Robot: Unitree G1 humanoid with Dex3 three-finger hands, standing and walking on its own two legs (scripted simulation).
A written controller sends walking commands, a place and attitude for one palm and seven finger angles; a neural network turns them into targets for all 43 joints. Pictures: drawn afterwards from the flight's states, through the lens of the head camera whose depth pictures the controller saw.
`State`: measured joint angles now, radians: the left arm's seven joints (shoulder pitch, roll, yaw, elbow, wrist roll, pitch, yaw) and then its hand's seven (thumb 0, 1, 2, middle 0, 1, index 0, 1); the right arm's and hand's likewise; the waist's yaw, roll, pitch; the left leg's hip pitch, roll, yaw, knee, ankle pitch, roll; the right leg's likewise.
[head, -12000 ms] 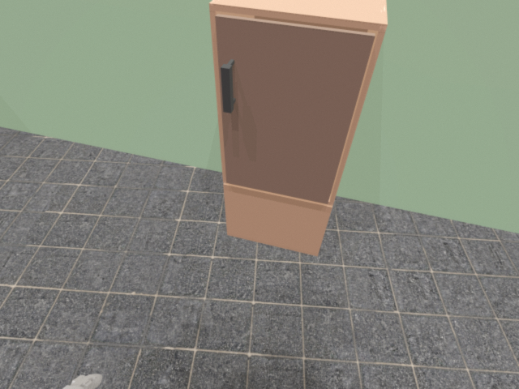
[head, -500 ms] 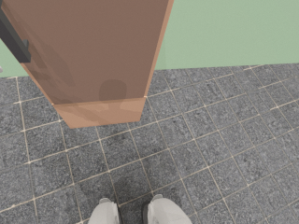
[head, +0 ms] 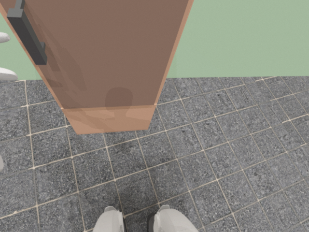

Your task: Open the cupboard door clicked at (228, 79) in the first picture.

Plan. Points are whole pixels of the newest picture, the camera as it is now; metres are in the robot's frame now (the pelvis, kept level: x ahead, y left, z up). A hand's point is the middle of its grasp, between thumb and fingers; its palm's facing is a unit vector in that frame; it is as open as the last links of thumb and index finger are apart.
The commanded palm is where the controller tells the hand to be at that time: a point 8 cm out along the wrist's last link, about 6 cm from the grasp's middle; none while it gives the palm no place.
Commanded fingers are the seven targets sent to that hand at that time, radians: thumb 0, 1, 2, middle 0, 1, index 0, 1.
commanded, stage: move the hooked fingers beside the handle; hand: left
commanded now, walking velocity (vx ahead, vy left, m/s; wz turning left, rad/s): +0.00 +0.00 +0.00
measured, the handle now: (31, 33) +0.57 +0.24 +0.09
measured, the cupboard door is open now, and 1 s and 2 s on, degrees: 0 0 0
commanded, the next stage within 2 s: slide the fingers in behind the handle in 0.14 s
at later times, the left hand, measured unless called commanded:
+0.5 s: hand (1, 47) +0.52 +0.29 +0.10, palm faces +0.02 -1.00 +0.00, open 14.0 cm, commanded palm +0.51 +0.31 +0.09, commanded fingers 0.00 -0.50 0.30 -0.30 -1.20 -0.30 -1.20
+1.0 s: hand (22, 47) +0.52 +0.25 +0.10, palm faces +0.06 -1.00 -0.01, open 14.0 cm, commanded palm +0.50 +0.28 +0.09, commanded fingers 0.00 -0.50 0.30 -0.30 -1.20 -0.30 -1.20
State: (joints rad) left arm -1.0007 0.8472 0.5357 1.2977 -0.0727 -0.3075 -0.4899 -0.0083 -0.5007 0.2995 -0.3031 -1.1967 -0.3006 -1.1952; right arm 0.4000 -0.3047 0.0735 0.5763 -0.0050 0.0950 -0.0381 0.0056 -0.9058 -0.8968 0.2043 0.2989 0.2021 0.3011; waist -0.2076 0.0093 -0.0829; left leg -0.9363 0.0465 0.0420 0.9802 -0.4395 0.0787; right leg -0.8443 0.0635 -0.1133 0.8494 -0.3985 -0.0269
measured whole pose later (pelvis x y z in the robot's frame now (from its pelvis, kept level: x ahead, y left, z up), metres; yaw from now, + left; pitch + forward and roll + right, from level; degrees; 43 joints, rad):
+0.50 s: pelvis +0.00 +0.01 +0.00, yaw +0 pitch +23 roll -6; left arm -1.04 0.82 0.49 1.28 -0.08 -0.30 -0.47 -0.01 -0.50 0.30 -0.30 -1.20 -0.30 -1.20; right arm 0.46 -0.30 0.08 0.61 -0.01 0.11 -0.03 0.01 -0.91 -0.90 0.20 0.30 0.20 0.30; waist -0.22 0.02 -0.08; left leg -0.97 0.04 0.04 0.99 -0.44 0.09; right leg -0.87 0.06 -0.12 0.85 -0.39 -0.02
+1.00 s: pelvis +0.00 -0.01 +0.00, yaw +0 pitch +22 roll -5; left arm -1.01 0.72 0.46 1.27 -0.08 -0.33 -0.36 -0.01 -0.50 0.30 -0.30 -1.20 -0.30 -1.20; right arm 0.43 -0.29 0.07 0.60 -0.01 0.09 -0.01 0.01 -0.91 -0.90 0.20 0.30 0.20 0.30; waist -0.21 0.02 -0.09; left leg -0.93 0.04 0.04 0.98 -0.44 0.07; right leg -0.84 0.06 -0.11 0.86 -0.40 -0.03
